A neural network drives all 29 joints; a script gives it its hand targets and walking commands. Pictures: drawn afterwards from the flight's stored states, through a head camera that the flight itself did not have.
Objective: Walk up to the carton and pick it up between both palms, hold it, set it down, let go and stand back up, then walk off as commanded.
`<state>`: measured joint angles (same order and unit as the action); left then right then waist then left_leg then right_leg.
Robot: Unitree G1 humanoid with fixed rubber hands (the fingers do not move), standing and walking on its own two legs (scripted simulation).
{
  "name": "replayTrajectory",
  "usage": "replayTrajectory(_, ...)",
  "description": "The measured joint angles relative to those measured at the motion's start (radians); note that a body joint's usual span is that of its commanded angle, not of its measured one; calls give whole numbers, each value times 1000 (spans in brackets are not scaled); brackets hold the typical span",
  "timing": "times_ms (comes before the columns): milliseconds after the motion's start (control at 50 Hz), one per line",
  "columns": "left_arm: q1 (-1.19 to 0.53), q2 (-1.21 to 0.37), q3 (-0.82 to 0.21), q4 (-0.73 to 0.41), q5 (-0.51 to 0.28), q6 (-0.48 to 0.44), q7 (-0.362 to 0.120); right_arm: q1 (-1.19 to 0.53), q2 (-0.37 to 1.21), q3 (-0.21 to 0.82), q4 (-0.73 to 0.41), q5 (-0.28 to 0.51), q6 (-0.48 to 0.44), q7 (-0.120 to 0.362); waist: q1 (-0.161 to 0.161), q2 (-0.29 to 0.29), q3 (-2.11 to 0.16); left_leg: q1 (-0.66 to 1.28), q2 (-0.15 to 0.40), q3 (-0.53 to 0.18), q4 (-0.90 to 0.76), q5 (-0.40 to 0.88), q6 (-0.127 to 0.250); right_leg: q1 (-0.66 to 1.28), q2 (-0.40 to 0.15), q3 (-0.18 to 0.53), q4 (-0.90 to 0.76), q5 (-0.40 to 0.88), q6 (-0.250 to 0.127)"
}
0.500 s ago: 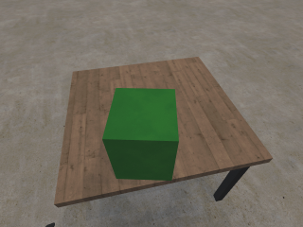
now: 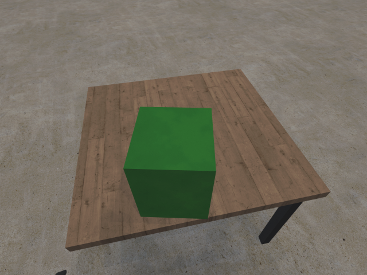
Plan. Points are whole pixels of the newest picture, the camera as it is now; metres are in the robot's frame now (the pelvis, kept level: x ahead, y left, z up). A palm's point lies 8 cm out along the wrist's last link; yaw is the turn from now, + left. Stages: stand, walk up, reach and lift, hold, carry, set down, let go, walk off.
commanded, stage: walk up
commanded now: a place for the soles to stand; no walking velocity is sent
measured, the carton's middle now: (174, 164) +0.44 +0.04 -0.05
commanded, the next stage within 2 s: reach and lift in 1.06 s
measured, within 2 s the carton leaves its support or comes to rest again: neither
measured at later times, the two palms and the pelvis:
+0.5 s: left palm out of the picture +0.12 +0.31 -0.09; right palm out of the picture +0.10 -0.33 -0.08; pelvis +0.01 +0.00 +0.00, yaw +0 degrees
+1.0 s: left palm out of the picture +0.13 +0.32 -0.09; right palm out of the picture +0.10 -0.32 -0.08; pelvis +0.01 +0.01 +0.00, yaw +0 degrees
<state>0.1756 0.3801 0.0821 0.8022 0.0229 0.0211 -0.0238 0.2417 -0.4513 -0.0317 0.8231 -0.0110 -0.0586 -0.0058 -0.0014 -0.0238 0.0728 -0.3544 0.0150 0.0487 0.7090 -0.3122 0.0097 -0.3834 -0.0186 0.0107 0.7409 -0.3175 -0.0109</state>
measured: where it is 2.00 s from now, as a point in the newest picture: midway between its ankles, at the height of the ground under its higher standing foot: outside the picture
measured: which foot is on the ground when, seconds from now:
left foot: down 0.00-1.00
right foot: down 0.00-1.00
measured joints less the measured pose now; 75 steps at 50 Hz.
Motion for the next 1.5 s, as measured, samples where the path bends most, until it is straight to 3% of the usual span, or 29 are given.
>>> replayTrajectory(1100, 0, 6, 0, 1, 0, -22, 0, 0, 0, 0, 0, -3, 22, 17, 1, 1, -38, 0, -3, 0, 1, -17, 0, 6, -4, 0, -9, -16, 0)
replayTrajectory(1120, -1, 5, 0, -7, 0, 0, 3, -5, 2, -8, 13, -11, 6, 22, 1, 1, -37, 0, -3, 0, 1, -16, 0, 6, -4, 0, -9, -15, 0)
replayTrajectory(1200, -56, -21, 0, -67, 24, 229, 37, -88, 14, -81, 120, -76, -121, 70, -1, 14, 6, 0, 1, 0, 58, -46, 0, 6, -1, 0, 45, -37, 0)
replayTrajectory(1260, -66, -63, -1, -143, 30, 309, 41, -117, 25, -101, 123, -79, -166, 82, -3, 27, 16, 0, 5, 0, 84, -64, -1, 6, 2, 0, 70, -54, 0)
replayTrajectory(1340, -76, -103, -1, -242, 30, 322, 41, -133, 65, -107, 124, -68, -203, 79, -5, 25, 16, 6, 6, 0, 61, -52, -13, 6, 3, 0, 61, -50, 0)
replayTrajectory(1500, -90, -93, 1, -269, 20, 263, 22, -106, 168, -85, 53, -48, -219, 22, -5, 4, 16, 23, 6, 0, -58, 14, -15, 7, 6, -1, -26, 0, 0)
